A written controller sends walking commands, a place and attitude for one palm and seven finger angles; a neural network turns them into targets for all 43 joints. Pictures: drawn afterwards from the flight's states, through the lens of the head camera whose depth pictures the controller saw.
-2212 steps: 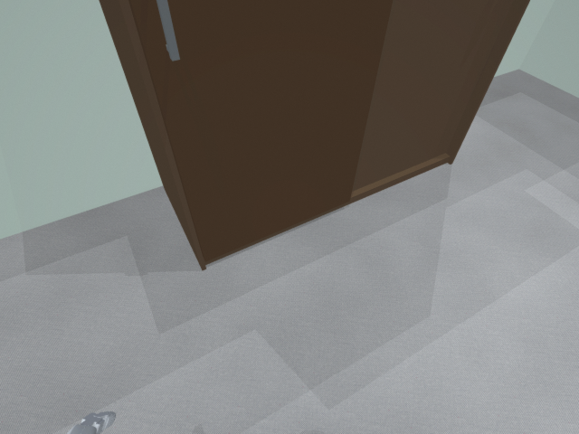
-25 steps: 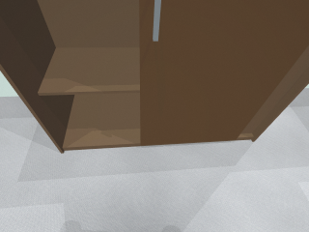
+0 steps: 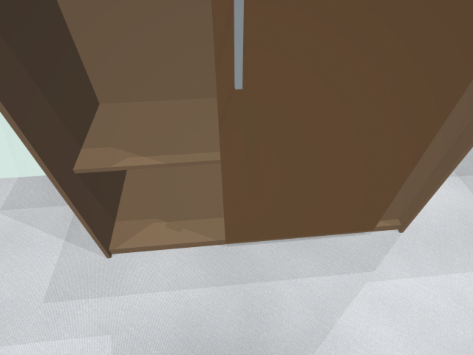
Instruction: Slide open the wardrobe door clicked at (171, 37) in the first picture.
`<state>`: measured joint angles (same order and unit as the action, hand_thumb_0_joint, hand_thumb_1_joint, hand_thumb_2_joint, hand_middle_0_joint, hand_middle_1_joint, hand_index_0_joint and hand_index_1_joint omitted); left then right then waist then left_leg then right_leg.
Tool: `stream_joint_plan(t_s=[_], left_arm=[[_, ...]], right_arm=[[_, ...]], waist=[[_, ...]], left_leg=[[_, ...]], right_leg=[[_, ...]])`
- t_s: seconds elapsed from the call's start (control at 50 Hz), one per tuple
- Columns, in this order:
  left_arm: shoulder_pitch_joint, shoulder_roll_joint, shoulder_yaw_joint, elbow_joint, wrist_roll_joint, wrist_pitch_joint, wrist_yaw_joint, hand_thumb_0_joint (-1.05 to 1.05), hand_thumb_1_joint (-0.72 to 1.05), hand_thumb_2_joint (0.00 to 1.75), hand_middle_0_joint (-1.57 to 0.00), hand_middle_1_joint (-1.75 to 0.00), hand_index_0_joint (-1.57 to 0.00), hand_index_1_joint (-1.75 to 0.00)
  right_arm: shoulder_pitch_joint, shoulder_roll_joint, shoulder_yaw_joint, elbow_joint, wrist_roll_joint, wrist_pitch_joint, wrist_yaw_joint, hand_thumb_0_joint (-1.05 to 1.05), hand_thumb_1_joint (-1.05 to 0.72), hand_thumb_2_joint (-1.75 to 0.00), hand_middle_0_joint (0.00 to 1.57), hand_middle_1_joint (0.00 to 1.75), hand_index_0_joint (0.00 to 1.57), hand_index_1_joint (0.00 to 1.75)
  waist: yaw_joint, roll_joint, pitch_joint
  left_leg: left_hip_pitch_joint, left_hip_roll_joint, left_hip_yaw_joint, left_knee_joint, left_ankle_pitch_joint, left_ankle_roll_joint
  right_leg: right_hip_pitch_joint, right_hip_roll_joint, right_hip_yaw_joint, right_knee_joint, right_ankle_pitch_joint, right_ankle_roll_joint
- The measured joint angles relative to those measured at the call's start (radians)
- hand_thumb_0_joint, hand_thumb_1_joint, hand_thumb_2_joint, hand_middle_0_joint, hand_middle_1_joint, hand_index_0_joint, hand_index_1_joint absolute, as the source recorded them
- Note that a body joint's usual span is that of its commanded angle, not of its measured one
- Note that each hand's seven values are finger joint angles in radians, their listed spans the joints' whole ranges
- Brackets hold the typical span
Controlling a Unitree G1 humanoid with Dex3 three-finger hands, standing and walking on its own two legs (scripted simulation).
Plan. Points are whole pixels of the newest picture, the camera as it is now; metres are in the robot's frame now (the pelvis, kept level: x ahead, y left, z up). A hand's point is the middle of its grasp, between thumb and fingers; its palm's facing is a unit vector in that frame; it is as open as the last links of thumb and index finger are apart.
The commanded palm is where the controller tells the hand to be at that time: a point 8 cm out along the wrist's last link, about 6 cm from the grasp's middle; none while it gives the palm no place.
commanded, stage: let the arm hang, fingers relaxed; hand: left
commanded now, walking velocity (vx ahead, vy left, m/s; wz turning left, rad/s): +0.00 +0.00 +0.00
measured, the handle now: (237, 42) +0.70 +0.04 +0.21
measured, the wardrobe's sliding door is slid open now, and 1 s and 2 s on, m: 0.54 0.54 0.54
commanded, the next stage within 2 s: look to check the result in 0.26 s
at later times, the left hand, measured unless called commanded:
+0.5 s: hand out of the picture +0.03 +0.19 -0.18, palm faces +0.00 -0.98 -0.20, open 7.4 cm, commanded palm none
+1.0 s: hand out of the picture +0.07 +0.21 -0.17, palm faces -0.01 -0.97 -0.23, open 7.4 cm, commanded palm none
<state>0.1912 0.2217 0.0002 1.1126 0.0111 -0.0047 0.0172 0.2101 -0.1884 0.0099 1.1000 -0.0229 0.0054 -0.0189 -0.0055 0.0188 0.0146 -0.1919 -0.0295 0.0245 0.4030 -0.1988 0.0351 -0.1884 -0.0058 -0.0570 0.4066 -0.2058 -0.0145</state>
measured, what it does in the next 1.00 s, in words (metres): stands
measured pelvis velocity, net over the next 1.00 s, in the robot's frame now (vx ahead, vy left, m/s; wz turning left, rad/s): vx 0.03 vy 0.01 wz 0.00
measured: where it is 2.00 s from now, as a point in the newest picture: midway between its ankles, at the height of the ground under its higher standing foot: outside the picture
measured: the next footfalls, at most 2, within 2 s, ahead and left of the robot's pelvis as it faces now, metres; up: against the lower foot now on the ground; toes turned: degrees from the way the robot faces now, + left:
none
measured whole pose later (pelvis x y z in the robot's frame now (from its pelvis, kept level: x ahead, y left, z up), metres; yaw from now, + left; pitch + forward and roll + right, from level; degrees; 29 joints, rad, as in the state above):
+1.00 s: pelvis +0.03 +0.01 +0.00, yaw +0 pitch -1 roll +0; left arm 0.17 0.23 0.00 1.14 0.01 -0.02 0.01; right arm 0.17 -0.23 0.00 1.14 -0.02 -0.01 -0.03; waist -0.01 -0.01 0.04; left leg -0.12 -0.04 0.03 0.34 -0.21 0.04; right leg -0.12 -0.01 -0.05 0.34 -0.21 0.00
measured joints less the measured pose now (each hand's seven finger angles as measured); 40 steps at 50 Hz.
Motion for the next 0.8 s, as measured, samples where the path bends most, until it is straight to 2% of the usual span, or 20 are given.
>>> stream_joint_plan(t_s=[0.2, 0.5, 0.8], left_arm=[[-0.002, -0.044, -0.007, 0.010, 0.000, -0.007, 0.000, 0.00, 0.91, 0.89, -0.20, -0.30, -0.20, -0.30], [0.040, -0.029, -0.001, 0.042, -0.002, -0.006, 0.001, 0.01, 0.91, 0.89, -0.20, -0.30, -0.20, -0.30], [0.014, -0.009, 0.000, 0.038, -0.001, -0.009, -0.001, 0.01, 0.90, 0.89, -0.20, -0.30, -0.20, -0.30]], right_arm=[[-0.011, 0.007, 0.002, 0.023, 0.001, -0.008, -0.005, 0.00, -0.90, -0.89, 0.20, 0.29, 0.20, 0.30], [0.010, 0.004, -0.001, 0.048, 0.004, -0.006, -0.013, 0.00, -0.90, -0.89, 0.20, 0.29, 0.20, 0.30], [-0.016, -0.010, -0.002, 0.044, 0.005, -0.009, -0.011, 0.00, -0.90, -0.89, 0.20, 0.29, 0.20, 0.30]], waist=[[-0.002, -0.024, 0.003], [-0.001, -0.028, 0.027], [0.001, -0.029, 0.030]], left_leg=[[0.028, -0.002, 0.004, -0.027, 0.000, 0.000], [0.051, 0.000, 0.001, -0.037, -0.010, 0.001], [0.063, -0.006, 0.003, -0.050, -0.010, 0.007]], right_leg=[[0.023, -0.001, 0.005, -0.018, -0.004, 0.002], [0.054, 0.002, 0.003, -0.044, -0.005, 0.004], [0.064, -0.003, 0.006, -0.054, -0.006, 0.009]])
